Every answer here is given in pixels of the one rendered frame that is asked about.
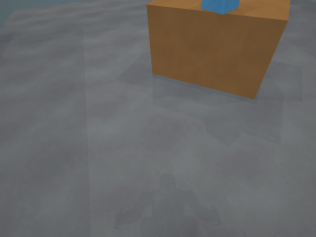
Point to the pedestal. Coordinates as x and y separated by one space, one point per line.
229 53

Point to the carton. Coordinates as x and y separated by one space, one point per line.
219 6

